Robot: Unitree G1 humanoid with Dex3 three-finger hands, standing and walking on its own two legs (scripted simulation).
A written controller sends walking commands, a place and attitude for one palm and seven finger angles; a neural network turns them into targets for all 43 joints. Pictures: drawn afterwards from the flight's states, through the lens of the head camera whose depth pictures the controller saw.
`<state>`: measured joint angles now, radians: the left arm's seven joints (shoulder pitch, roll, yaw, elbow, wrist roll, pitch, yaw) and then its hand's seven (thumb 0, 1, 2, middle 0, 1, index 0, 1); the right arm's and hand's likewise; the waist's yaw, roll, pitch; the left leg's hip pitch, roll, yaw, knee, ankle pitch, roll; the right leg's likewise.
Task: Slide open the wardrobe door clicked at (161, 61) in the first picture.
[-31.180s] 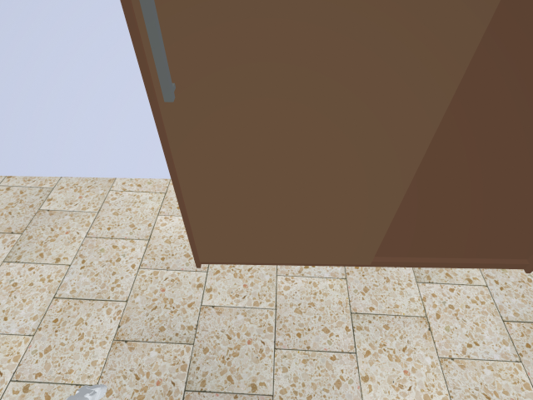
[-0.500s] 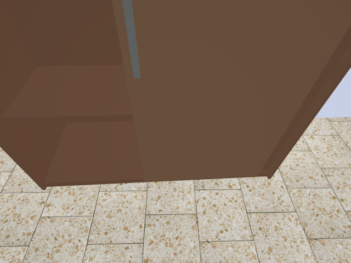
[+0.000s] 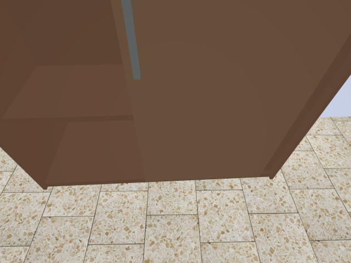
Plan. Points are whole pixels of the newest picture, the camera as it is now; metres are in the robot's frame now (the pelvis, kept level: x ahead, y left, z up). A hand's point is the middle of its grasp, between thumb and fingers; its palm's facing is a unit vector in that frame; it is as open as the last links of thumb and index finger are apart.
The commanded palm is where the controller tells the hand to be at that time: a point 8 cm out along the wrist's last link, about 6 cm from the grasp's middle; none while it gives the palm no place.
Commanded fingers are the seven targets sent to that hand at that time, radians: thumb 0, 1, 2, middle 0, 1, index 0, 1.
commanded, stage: look to check the result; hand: left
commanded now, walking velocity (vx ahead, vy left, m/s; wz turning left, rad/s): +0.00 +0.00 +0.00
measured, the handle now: (130, 24) +0.66 +0.16 +0.23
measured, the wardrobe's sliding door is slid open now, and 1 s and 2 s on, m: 0.61 0.61 0.61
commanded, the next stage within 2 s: stand and wait in 0.24 s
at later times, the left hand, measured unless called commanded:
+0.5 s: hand out of the picture +0.02 +0.17 -0.17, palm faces +0.00 -0.98 -0.20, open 7.4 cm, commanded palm none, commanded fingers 0.00 0.90 0.90 -0.20 -0.30 -0.20 -0.30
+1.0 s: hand out of the picture +0.04 +0.19 -0.17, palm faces -0.01 -0.97 -0.23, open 7.4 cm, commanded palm none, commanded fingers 0.00 0.90 0.90 -0.20 -0.30 -0.20 -0.30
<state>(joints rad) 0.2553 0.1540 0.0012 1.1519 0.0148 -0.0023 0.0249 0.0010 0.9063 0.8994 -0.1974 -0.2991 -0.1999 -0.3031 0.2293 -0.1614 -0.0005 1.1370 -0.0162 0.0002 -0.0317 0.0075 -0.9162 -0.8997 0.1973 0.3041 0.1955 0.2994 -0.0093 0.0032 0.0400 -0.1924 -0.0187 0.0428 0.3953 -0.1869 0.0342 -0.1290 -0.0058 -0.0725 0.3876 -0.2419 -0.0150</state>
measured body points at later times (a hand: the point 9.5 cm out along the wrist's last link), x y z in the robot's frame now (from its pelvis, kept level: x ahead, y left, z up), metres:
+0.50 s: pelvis +0.01 -0.01 +0.00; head +0.02 -0.01 +0.45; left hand +0.02 +0.23 -0.16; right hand +0.02 -0.24 -0.16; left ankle +0.02 +0.10 -0.74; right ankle -0.02 -0.11 -0.74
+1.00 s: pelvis +0.01 -0.01 +0.00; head +0.02 -0.01 +0.45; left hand +0.04 +0.24 -0.15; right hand +0.04 -0.26 -0.15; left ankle +0.02 +0.10 -0.74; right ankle -0.02 -0.11 -0.74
